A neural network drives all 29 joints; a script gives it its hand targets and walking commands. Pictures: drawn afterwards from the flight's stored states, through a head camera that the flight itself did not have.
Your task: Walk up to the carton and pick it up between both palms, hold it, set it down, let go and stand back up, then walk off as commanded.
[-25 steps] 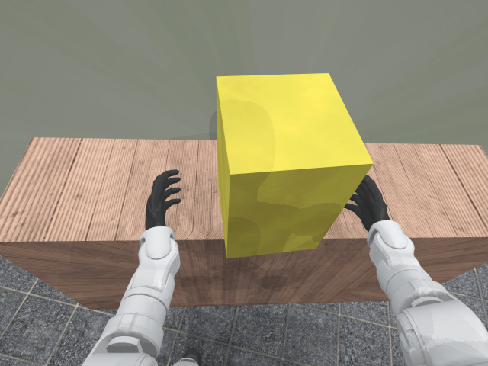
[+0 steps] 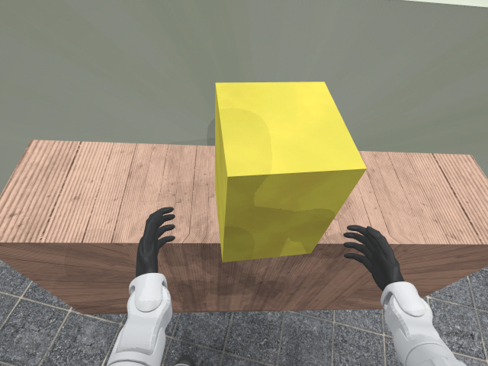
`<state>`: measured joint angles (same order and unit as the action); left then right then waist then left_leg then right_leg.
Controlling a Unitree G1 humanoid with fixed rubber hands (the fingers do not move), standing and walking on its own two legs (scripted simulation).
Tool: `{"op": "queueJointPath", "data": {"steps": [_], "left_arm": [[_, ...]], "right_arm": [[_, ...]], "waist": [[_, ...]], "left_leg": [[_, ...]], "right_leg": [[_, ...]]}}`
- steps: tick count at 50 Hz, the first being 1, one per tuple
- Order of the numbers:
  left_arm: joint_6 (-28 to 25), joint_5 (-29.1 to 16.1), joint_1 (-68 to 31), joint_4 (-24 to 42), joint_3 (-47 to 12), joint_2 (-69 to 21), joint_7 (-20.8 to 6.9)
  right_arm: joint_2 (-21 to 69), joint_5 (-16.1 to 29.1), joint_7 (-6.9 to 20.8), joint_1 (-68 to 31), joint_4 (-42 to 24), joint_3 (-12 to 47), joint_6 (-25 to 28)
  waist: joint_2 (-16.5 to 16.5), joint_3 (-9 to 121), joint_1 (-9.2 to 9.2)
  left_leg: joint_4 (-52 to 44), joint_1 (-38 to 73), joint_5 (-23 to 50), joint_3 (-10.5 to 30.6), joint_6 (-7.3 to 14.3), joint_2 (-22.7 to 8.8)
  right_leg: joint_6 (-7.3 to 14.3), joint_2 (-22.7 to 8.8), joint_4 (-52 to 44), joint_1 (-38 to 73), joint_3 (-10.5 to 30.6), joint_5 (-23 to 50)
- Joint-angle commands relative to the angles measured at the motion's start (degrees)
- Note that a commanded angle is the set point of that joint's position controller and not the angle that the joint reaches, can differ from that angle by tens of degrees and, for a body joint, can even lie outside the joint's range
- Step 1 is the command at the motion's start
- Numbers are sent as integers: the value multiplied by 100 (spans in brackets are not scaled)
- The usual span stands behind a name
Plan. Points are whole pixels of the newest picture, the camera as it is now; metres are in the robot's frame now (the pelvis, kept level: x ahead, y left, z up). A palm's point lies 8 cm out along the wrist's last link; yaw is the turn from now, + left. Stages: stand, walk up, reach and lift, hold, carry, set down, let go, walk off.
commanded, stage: set down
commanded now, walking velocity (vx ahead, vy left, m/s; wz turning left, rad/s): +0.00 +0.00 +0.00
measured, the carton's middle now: (269, 179) +0.45 -0.03 +0.01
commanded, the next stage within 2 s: let go in 1.88 s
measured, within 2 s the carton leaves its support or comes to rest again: neither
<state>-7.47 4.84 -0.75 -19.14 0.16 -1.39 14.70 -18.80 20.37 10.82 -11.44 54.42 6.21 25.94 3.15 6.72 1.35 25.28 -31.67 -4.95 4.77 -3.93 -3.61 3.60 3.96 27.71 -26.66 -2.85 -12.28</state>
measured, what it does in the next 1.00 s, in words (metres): stands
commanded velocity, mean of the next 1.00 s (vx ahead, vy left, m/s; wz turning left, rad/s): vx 0.00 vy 0.00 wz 0.00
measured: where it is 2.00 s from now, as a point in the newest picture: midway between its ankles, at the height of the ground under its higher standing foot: outside the picture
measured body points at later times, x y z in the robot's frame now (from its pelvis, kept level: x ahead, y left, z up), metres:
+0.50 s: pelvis +0.00 +0.00 +0.00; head +0.03 +0.04 +0.45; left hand +0.25 +0.16 -0.01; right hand +0.25 -0.24 -0.02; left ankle +0.07 +0.16 -0.73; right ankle +0.01 -0.08 -0.73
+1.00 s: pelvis +0.01 -0.01 +0.00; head +0.04 +0.04 +0.45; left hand +0.25 +0.18 -0.04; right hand +0.24 -0.23 -0.04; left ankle +0.07 +0.16 -0.73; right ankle +0.01 -0.08 -0.73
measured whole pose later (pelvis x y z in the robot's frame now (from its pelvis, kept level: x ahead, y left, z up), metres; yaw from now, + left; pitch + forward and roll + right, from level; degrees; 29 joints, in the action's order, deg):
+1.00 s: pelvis +0.01 -0.01 +0.00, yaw +0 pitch +6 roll +0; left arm -0.6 4.8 7.5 -16.9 -0.1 4.1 8.3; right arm -13.6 18.8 5.9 2.4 46.3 6.2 23.0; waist 6.2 3.1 1.3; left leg 24.6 -24.1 -6.6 4.8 -4.6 -3.5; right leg 4.0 3.9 27.7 -19.3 -2.9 -14.3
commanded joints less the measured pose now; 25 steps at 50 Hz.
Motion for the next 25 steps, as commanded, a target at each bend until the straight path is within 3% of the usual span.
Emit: {"op": "queueJointPath", "data": {"steps": [1, 4, 6, 8, 11, 15, 16, 17, 20, 21, 25], "left_arm": [[-127, -283, -29, 1302, -184, -337, 1], [-65, -322, 71, 1366, -236, -329, -16], [-32, -309, 382, 1670, -399, -404, 2], [13, -305, 353, 1719, -361, -322, 19], [144, -267, 511, 1694, -452, -361, 19], [230, -278, 498, 1766, -390, -203, 6], [231, -305, 399, 1847, -389, -213, 30], [268, -305, 444, 1852, -453, -192, 24], [347, -296, 603, 1748, -450, -124, -14], [338, -286, 532, 1745, -357, -49, -26], [395, -270, 455, 1618, -323, 91, -80]], "right_arm": [[-1297, 253, 8, -311, -1759, -361, 346], [-1279, 202, 0, -124, -1838, -404, 295], [-1234, 246, 39, 207, -1962, -436, 292], [-1179, 216, 27, 166, -2149, -435, 253], [-1194, 217, 29, 478, -2018, -476, 142], [-1167, 162, -6, 626, -2126, -478, 35], [-1158, 179, 15, 537, -2237, -475, 7], [-1152, 151, 14, 635, -2156, -522, -33], [-1121, 93, -21, 856, -2111, -525, -93], [-1031, 104, -46, 837, -2255, -468, -101], [-1005, 67, -89, 811, -2252, -474, -135]], "waist": [[343, 1227, -18], [378, 1031, -98], [233, 1044, -152], [240, 973, -87], [188, 699, -191], [221, 588, -168], [257, 553, -92], [162, 535, -147], [155, 405, -204], [156, 465, -130], [136, 437, -116]], "left_leg": [[-263, 2426, 200, -386, 507, 300], [-278, 2394, 54, -396, 527, 315], [-272, 2607, 104, -357, 513, 297], [-289, 2604, 9, -366, 517, 302], [-321, 2755, -178, -375, 513, 294], [-283, 2749, -341, -419, 524, 318], [-295, 2713, -431, -427, 519, 316], [-312, 2770, -497, -420, 513, 308], [-294, 2814, -447, -449, 524, 324], [-271, 2777, -426, -485, 536, 348], [-243, 2744, -432, -519, 523, 375]], "right_leg": [[-259, -305, -746, 1640, 537, 595], [-286, -347, -770, 1584, 583, 365], [-241, -350, -794, 1506, 545, 352], [-243, -373, -826, 1445, 577, 182], [-221, -373, -924, 1317, 593, -207], [-229, -412, -944, 1344, 686, -486], [-231, -422, -952, 1258, 694, -682], [-225, -433, -968, 1216, 706, -770], [-238, -464, -975, 1245, 733, -621], [-263, -465, -944, 1291, 764, -555], [-281, -503, -960, 1315, 806, -542]]}}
